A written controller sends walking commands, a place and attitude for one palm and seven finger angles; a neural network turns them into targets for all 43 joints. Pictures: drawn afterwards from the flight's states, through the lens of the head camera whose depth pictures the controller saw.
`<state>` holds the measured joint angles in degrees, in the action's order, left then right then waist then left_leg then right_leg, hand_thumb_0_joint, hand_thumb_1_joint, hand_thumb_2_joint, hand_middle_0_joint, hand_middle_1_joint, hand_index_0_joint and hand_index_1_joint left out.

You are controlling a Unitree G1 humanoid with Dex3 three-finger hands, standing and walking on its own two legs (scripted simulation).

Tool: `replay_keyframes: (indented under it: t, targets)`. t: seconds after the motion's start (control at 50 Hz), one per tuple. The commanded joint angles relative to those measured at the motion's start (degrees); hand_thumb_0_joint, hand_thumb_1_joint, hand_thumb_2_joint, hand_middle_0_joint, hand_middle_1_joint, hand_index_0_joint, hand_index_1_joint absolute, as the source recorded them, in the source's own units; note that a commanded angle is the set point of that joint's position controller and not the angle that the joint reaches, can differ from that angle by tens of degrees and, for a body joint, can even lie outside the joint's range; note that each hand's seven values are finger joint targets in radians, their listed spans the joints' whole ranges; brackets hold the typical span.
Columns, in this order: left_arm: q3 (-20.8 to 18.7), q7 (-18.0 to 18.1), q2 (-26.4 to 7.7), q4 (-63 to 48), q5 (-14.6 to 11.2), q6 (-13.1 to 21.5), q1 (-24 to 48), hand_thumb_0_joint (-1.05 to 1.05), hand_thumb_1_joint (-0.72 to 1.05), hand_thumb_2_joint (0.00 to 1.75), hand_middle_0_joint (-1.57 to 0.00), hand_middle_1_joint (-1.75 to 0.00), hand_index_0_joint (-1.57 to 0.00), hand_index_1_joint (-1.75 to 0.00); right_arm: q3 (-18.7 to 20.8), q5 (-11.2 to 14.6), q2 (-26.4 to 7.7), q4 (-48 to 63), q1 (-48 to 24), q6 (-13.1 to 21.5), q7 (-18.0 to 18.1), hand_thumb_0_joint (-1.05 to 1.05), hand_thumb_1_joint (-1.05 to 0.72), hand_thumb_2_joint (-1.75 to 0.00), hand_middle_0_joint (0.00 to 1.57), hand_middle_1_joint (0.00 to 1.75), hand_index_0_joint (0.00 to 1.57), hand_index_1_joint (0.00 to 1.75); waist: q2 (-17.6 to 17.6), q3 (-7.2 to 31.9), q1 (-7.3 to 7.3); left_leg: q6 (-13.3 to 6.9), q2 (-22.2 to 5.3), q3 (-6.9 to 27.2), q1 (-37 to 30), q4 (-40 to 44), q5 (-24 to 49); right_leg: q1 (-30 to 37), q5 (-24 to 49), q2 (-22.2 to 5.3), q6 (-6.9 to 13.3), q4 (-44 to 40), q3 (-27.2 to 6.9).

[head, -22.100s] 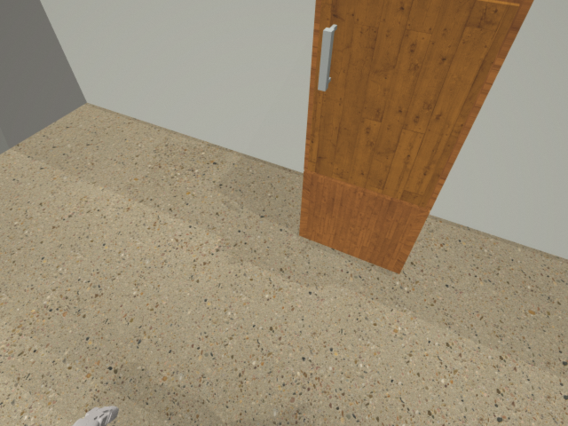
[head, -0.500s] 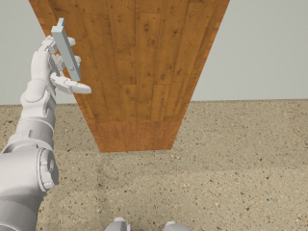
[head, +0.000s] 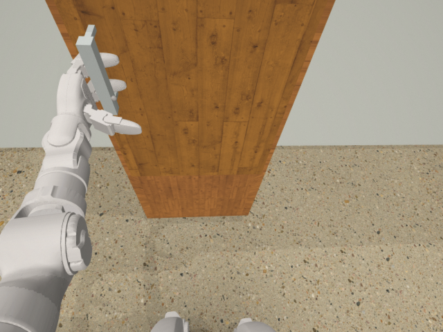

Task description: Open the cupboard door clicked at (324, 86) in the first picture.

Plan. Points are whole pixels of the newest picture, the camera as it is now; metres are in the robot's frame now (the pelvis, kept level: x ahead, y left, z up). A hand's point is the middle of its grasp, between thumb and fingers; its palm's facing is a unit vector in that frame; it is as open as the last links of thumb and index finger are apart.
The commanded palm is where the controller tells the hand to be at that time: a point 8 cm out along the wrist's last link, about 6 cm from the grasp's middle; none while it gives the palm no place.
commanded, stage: close the thumb around the handle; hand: left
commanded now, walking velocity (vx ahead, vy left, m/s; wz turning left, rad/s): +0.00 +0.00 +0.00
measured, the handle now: (102, 73) +0.56 +0.18 +0.12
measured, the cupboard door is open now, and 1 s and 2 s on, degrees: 0 1 39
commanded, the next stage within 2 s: pull the door open along its arc in 0.80 s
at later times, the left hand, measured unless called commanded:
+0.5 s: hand (112, 98) +0.50 +0.16 +0.11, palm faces -0.01 -1.00 -0.01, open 9.6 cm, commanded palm +0.48 +0.21 +0.12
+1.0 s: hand (112, 99) +0.50 +0.16 +0.11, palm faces -0.01 -1.00 +0.00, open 5.8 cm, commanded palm +0.46 +0.21 +0.12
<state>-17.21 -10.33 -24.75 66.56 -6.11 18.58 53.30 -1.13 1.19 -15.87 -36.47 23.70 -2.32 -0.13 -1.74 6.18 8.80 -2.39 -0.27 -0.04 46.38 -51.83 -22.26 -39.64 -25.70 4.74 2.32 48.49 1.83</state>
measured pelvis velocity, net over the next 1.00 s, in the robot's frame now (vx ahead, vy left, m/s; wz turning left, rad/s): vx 0.00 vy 0.01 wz -0.01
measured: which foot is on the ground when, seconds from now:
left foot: down 0.00-1.00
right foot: down 0.00-1.00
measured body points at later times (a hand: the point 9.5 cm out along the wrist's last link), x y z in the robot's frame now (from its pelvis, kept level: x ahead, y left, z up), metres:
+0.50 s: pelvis +0.00 +0.00 +0.00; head +0.09 +0.01 +0.44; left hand +0.50 +0.21 +0.12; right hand +0.01 -0.26 -0.11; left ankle +0.02 +0.09 -0.69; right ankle -0.03 -0.10 -0.69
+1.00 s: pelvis +0.00 +0.01 +0.00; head +0.08 +0.02 +0.44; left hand +0.49 +0.22 +0.12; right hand +0.01 -0.26 -0.11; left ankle +0.02 +0.09 -0.69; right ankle -0.03 -0.10 -0.69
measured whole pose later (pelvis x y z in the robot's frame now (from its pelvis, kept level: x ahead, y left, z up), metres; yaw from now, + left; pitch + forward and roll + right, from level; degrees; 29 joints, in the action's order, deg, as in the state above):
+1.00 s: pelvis +0.00 +0.01 +0.00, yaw -1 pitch +16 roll -3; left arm -17.7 -9.9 -24.1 65.6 -6.1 18.7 51.6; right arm -1.2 1.2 -15.6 -36.2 23.8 -3.1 -0.2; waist -2.0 6.6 8.8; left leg -2.8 -0.2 -0.7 45.3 -51.5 -22.3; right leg -38.7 -25.5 4.7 1.9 48.0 1.1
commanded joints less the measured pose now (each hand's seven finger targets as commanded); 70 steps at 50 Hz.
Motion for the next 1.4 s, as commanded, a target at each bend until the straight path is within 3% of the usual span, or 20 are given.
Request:
replay_keyframes:
  t: [0.0,0.08,0.14,0.22,0.28,0.38,0.4,0.46,0.5,0.58,0.7,0.8,0.88,0.9,0.96,1.1,1.3,1.32,1.34,1.38]
  targets:
    - [-1.93,-0.15,-12.83,-13.22,-0.93,3.62,28.04,0.00,-0.50,0.30,-0.30,-1.20,-0.30,-1.20,3.31,0.08,-9.57,3.95,8.12,1.12,0.43,0.00,-0.90,-0.90,0.20,0.30,0.20,0.30,-3.85,25.10,0.37,-0.33,0.02,3.23,-25.32,3.70,21.75,3.12,24.19,-0.48,-1.18,-6.16,-1.75]
    - [-1.05,-0.17,-11.52,-12.84,-1.21,3.65,28.07,0.00,-0.50,0.30,-0.30,-1.20,-0.30,-1.20,3.34,-0.23,-9.42,3.61,8.27,1.10,0.47,0.00,-0.90,-0.90,0.20,0.30,0.20,0.30,-3.79,22.90,0.97,-0.38,0.02,3.42,-25.10,3.68,21.46,2.51,23.58,-0.39,-1.00,-6.39,-1.46]
    - [-2.89,-0.23,-13.74,-12.52,-1.36,3.37,27.39,0.00,-0.33,0.37,-0.31,-1.22,-0.31,-1.22,3.37,-0.08,-9.76,3.68,8.56,1.01,0.55,0.00,-0.90,-0.90,0.20,0.30,0.20,0.30,-1.83,23.61,0.64,-0.54,-0.04,3.07,-23.83,4.03,20.94,3.91,24.37,-0.48,-1.32,-6.68,-1.93]
    - [-1.09,-0.47,-12.30,-11.82,-0.79,3.57,28.34,0.00,-0.11,0.47,-0.33,-1.24,-0.33,-1.24,3.26,-0.14,-9.35,3.39,8.26,0.97,0.54,0.00,-0.90,-0.90,0.20,0.30,0.20,0.30,-4.14,22.18,1.15,-0.38,0.00,3.23,-24.08,3.93,20.37,2.60,23.47,-0.53,-1.18,-6.56,-1.80]
    - [-2.90,-0.43,-13.95,-13.11,-1.21,4.23,27.27,0.00,0.06,0.54,-0.34,-1.26,-0.34,-1.26,3.34,-0.23,-9.62,3.71,8.52,1.02,0.51,0.00,-0.90,-0.90,0.20,0.30,0.20,0.30,-5.03,24.40,0.40,-0.32,-0.07,3.32,-25.71,3.71,22.34,3.12,24.27,-0.43,-0.89,-6.20,-1.74]
    - [-1.12,-0.65,-11.11,-12.96,-1.37,4.06,26.18,0.00,0.34,0.66,-0.36,-1.29,-0.36,-1.29,3.45,-0.23,-9.42,3.75,8.47,0.97,0.26,0.00,-0.90,-0.90,0.20,0.30,0.20,0.30,-3.82,24.17,0.61,-0.16,-0.22,3.76,-26.66,3.53,23.96,2.28,24.53,-0.19,-0.88,-5.84,-1.10]
    - [-2.18,-0.43,-12.42,-13.95,-1.14,4.15,26.72,0.00,0.40,0.68,-0.36,-1.30,-0.36,-1.30,3.69,-0.04,-9.62,3.77,8.29,0.96,0.26,0.00,-0.90,-0.90,0.20,0.30,0.20,0.30,-4.56,25.29,0.31,-0.09,-0.41,3.47,-27.32,3.63,23.72,1.81,24.52,-0.34,-1.10,-5.95,-1.36]
    - [0.34,-0.29,-9.72,-13.49,-1.11,3.72,27.21,0.00,0.56,0.76,-0.38,-1.31,-0.38,-1.31,3.56,-0.18,-9.40,3.71,8.01,0.88,0.26,0.00,-0.90,-0.90,0.20,0.30,0.20,0.30,-3.48,22.97,1.15,-0.10,-0.39,3.70,-26.53,4.11,21.69,1.16,22.68,-0.27,-1.10,-6.36,-1.05]
    - [-1.53,0.14,-11.74,-13.01,-1.08,3.79,27.16,0.00,0.68,0.80,-0.38,-1.33,-0.38,-1.33,3.58,-0.06,-9.75,3.57,8.27,0.86,0.31,0.00,-0.90,-0.90,0.20,0.30,0.20,0.30,-3.10,23.06,0.85,-0.19,-0.43,3.71,-26.35,4.10,21.73,1.01,22.73,-0.35,-1.12,-6.47,-1.27]
    - [-1.22,0.07,-11.23,-13.43,-1.24,3.94,26.63,0.00,0.90,0.90,-0.40,-1.35,-0.40,-1.35,3.50,-0.29,-9.62,3.76,8.36,0.92,0.31,0.00,-0.90,-0.90,0.20,0.30,0.20,0.30,-3.71,24.05,0.47,-0.16,-0.20,3.80,-26.83,3.86,23.51,2.14,23.97,-0.31,-0.84,-6.04,-1.17]
    - [-1.43,-0.07,-11.54,-13.16,-0.99,3.99,25.69,0.00,0.90,0.90,-0.40,-1.35,-0.40,-1.35,3.48,0.01,-9.53,3.97,7.70,0.79,0.32,0.00,-0.90,-0.90,0.20,0.30,0.20,0.30,-4.44,23.92,0.08,0.01,-0.38,3.58,-27.06,3.89,23.02,1.30,23.51,-0.38,-0.94,-6.12,-1.25]
    - [0.24,0.30,-9.95,-13.52,-0.66,3.97,28.81,0.00,0.90,0.90,-0.40,-1.35,-0.40,-1.35,3.50,-0.09,-9.45,3.73,7.81,0.84,0.35,0.00,-0.90,-0.90,0.20,0.30,0.20,0.30,-4.55,23.49,1.21,0.00,-0.41,3.95,-27.44,4.05,22.19,0.15,22.32,-0.41,-1.05,-6.25,-1.16]
    - [-0.37,0.39,-9.91,-14.29,-0.97,4.36,26.05,0.00,0.90,0.90,-0.40,-1.35,-0.40,-1.35,3.57,-0.37,-9.41,3.89,7.99,0.78,0.19,0.00,-0.90,-0.90,0.20,0.30,0.20,0.30,-5.28,24.88,0.18,0.24,-0.43,4.30,-28.88,3.66,25.17,0.81,23.46,-0.28,-0.62,-5.62,-0.70]
    - [-3.62,0.53,-14.56,-13.55,-0.46,4.44,27.18,0.00,0.90,0.90,-0.40,-1.35,-0.40,-1.35,3.60,-0.19,-9.97,3.45,8.11,0.62,0.42,0.00,-0.90,-0.90,0.20,0.30,0.20,0.30,-4.19,25.00,0.13,0.13,-0.65,4.05,-28.00,3.49,24.31,0.75,23.52,-0.34,-0.91,-5.76,-1.21]
    - [-1.68,-0.25,-11.50,-13.73,-1.04,3.94,21.98,0.00,0.90,0.90,-0.40,-1.35,-0.40,-1.35,3.45,-0.06,-9.39,4.94,7.05,0.56,0.46,0.00,-0.90,-0.90,0.20,0.30,0.20,0.30,-2.81,24.02,-0.83,0.00,-0.22,3.31,-25.97,4.61,21.55,3.44,22.88,-0.36,-0.89,-6.28,-1.07]
    - [-2.75,-1.29,-10.47,-21.37,-3.21,3.01,8.73,0.00,0.90,0.90,-0.40,-1.35,-0.40,-1.35,3.57,0.73,-9.07,8.17,4.99,0.11,0.20,0.00,-0.90,-0.90,0.20,0.30,0.20,0.30,-2.20,25.23,-4.15,-0.04,-0.19,2.18,-27.56,5.47,26.72,8.05,28.29,-0.17,-0.78,-6.28,-0.90]
    - [0.62,-0.50,-3.14,-45.09,-7.27,-1.18,-19.20,0.00,0.90,0.90,-0.40,-1.35,-0.40,-1.35,3.45,1.96,-7.29,13.41,-2.02,1.69,-0.41,0.00,-0.90,-0.90,0.20,0.30,0.20,0.30,-0.20,19.56,-8.04,-0.42,0.09,0.20,-27.94,8.52,28.14,14.71,33.25,-0.86,-1.29,-8.07,-0.91]
    - [-6.79,7.67,-1.08,-48.90,-10.95,-2.56,-18.03,0.00,0.90,0.90,-0.40,-1.35,-0.40,-1.35,3.16,1.58,-5.17,13.28,-4.56,2.32,-0.47,0.00,-0.90,-0.90,0.20,0.30,0.20,0.30,1.31,18.25,-12.97,0.21,0.38,-0.23,-24.66,9.42,26.30,16.23,30.50,-0.72,-1.16,-8.81,0.05]
    - [-1.52,11.60,4.08,-50.06,-9.23,-4.04,-20.90,0.00,0.90,0.90,-0.40,-1.35,-0.40,-1.35,2.90,1.41,-5.10,13.34,-5.36,2.85,-0.71,0.00,-0.90,-0.90,0.20,0.30,0.20,0.30,-0.78,15.68,-10.56,0.70,0.32,-0.38,-25.00,10.21,24.26,15.15,28.34,-0.72,-1.22,-9.04,0.27]
    - [-0.82,16.53,5.13,-53.71,-6.95,-5.22,-25.05,0.00,0.90,0.90,-0.40,-1.35,-0.40,-1.35,2.90,0.93,-5.24,13.29,-5.95,3.43,-1.03,0.00,-0.90,-0.90,0.20,0.30,0.20,0.30,0.72,13.46,-10.49,0.85,0.20,0.30,-25.01,10.45,23.17,14.22,25.90,-0.76,-1.11,-9.10,0.76]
